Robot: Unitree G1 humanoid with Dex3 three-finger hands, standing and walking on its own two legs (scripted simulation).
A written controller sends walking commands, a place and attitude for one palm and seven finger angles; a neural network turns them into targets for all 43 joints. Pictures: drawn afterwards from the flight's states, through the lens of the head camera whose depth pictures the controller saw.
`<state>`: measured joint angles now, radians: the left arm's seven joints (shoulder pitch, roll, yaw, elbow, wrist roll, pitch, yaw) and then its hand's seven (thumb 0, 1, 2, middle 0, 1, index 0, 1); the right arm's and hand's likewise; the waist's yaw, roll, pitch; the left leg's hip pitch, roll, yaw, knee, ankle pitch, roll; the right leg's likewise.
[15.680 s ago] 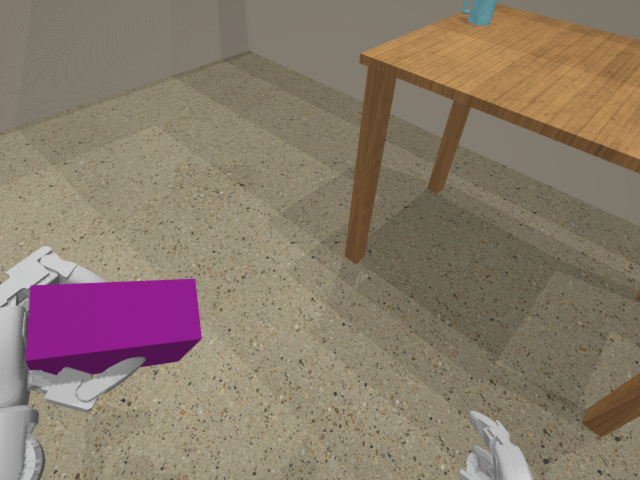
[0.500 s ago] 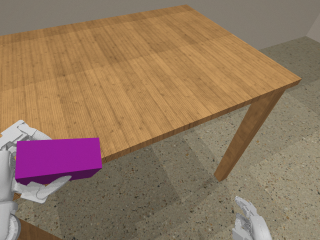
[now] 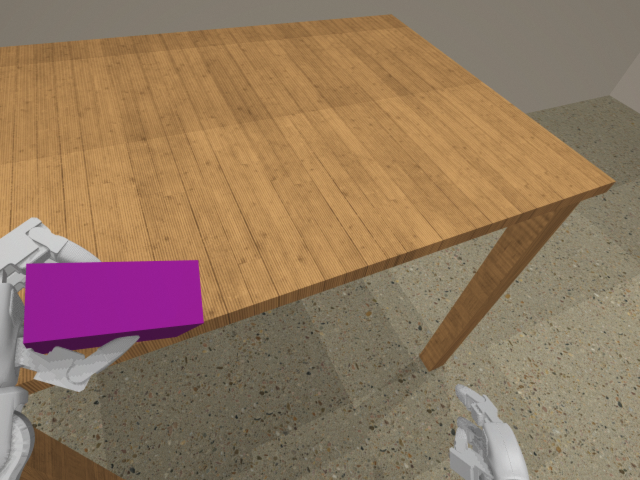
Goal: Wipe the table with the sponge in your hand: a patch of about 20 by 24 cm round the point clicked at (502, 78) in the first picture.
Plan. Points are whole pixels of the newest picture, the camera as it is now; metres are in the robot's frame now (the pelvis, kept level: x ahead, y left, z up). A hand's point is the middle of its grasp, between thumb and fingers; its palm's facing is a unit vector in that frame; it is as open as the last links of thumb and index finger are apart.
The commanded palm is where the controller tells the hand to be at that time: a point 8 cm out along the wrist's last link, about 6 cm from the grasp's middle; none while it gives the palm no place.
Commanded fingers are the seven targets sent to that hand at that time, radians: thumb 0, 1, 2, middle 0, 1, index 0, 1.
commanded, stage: come to a stop and stand still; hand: left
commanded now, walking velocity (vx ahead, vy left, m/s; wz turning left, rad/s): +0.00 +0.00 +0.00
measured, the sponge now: (141, 305) +0.24 +0.21 +0.14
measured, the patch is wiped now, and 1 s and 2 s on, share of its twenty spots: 0.00 0.00 0.00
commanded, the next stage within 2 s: look again from close up in 0.12 s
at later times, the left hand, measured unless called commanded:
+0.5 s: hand (79, 320) +0.21 +0.24 +0.16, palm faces +0.41 -0.84 -0.35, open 9.7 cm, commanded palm +0.15 +0.27 +0.18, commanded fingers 0.00 0.10 1.30 -1.20 -1.60 -1.20 -1.60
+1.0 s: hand (129, 316) +0.22 +0.20 +0.15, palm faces +0.31 -0.87 -0.37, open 9.7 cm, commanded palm +0.16 +0.26 +0.18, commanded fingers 0.00 0.10 1.30 -1.20 -1.60 -1.20 -1.60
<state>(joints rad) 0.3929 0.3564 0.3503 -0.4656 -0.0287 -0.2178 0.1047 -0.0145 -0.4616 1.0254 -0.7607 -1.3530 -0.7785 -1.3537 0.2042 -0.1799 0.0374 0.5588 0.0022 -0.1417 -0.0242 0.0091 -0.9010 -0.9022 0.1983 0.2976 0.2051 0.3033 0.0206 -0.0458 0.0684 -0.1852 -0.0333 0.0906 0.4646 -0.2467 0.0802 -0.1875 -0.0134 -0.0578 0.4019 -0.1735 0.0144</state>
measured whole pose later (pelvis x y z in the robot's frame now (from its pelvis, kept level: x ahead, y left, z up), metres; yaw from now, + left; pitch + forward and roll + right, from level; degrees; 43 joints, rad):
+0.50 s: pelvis +0.00 -0.01 +0.00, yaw +1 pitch -3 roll -1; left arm 0.41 0.34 0.34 -0.45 -0.03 -0.19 0.12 -0.01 -0.46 1.03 -0.76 -1.35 -0.78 -1.35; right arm 0.22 -0.19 0.03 0.58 0.01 -0.12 -0.03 0.01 -0.90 -0.90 0.20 0.30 0.20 0.30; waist 0.03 -0.02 0.08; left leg -0.18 -0.03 0.08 0.45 -0.23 0.07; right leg -0.18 -0.01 -0.07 0.39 -0.16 0.00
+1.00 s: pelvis -0.01 -0.02 +0.00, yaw -2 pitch -1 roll -1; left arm 0.46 0.32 0.32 -0.44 -0.05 -0.20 0.10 -0.01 -0.46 1.03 -0.76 -1.35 -0.77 -1.36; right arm 0.22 -0.20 0.02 0.55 0.03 -0.10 0.00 0.01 -0.90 -0.90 0.20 0.30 0.20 0.30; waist 0.00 0.02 0.06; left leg -0.21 -0.01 0.12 0.47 -0.25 0.06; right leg -0.24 0.01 -0.03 0.45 -0.18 -0.01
